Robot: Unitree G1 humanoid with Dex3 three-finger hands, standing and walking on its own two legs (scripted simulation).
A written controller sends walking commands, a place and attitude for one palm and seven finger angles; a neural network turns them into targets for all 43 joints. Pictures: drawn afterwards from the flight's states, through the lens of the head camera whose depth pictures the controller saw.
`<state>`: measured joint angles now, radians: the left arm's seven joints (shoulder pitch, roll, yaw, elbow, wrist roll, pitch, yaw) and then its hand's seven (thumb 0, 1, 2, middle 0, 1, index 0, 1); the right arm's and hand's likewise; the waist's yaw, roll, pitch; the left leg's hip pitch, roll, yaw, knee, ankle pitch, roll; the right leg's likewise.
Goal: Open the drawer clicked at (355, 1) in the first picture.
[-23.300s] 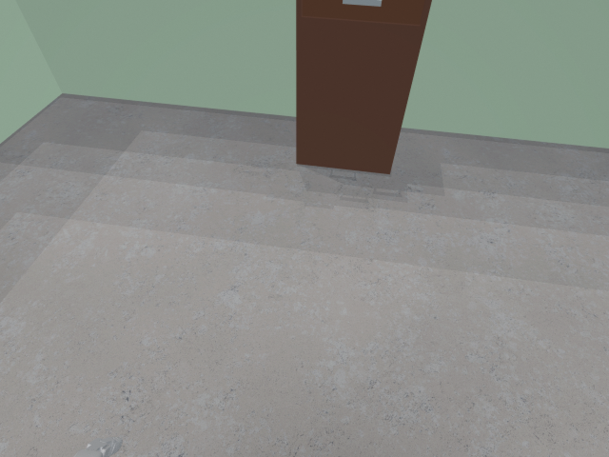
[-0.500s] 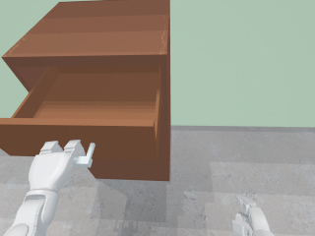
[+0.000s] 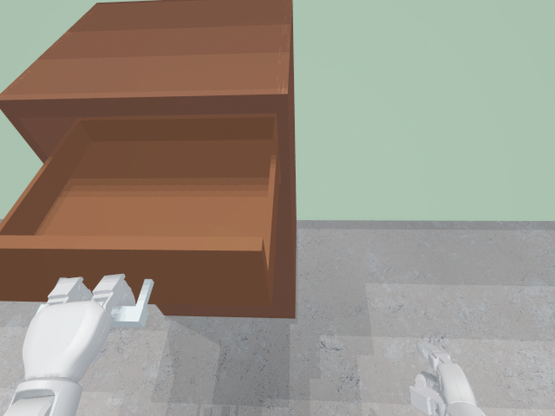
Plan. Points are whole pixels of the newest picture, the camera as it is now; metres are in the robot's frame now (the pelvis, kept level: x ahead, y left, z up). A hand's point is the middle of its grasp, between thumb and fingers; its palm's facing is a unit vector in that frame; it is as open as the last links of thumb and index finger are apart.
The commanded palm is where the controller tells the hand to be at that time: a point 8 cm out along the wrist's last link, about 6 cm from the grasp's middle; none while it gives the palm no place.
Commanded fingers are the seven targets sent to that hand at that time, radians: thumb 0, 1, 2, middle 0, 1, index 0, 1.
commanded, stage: pull the drawer open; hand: left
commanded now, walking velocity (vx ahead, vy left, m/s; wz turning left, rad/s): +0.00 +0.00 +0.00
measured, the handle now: (98, 300) +0.24 +0.28 +0.06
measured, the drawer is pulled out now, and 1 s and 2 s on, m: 0.27 0.30 0.29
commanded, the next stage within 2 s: open the thumb to release the handle in 0.42 s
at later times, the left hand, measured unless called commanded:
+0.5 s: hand (84, 372) +0.15 +0.27 +0.04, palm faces -0.01 -0.07 -1.00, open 5.5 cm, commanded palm +0.13 +0.27 +0.09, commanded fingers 0.00 0.90 0.90 -0.40 -1.35 -0.40 -1.35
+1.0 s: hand (75, 364) +0.16 +0.28 +0.04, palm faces +0.00 -0.05 -1.00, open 11.8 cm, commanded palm +0.13 +0.28 +0.09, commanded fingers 0.00 -0.50 0.30 -0.30 -1.20 -0.30 -1.20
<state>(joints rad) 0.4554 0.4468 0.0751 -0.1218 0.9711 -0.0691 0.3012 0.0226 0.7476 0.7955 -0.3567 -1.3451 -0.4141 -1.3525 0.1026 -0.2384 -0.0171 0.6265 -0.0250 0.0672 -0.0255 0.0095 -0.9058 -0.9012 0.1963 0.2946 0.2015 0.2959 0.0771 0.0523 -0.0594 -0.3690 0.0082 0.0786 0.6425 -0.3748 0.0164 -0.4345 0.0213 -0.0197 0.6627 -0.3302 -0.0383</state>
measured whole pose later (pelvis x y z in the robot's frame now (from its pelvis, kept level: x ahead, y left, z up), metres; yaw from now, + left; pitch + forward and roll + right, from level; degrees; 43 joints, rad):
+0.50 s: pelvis +0.00 +0.01 -0.01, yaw -1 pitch +6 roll +0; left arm 0.67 0.45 0.07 -0.28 0.95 -0.03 0.35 0.01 0.73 0.75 -0.33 -1.34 -0.41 -1.35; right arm 0.12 -0.24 0.00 0.57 -0.03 0.08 0.01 0.01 -0.91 -0.90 0.20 0.29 0.20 0.30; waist 0.08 0.05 -0.09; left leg -0.40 0.02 0.09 0.70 -0.41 0.02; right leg -0.46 0.03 -0.01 0.71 -0.36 -0.03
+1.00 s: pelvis -0.01 +0.00 +0.00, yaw +1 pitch +4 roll +0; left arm 0.47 0.45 0.08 -0.15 0.97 -0.07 0.29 0.00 -0.18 0.43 -0.35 -1.23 -0.34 -1.24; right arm 0.11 -0.23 0.00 0.62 -0.03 0.07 -0.04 0.01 -0.91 -0.90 0.20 0.29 0.20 0.30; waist 0.11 0.06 -0.05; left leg -0.38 0.00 0.05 0.67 -0.38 0.02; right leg -0.43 0.01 -0.04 0.68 -0.33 -0.04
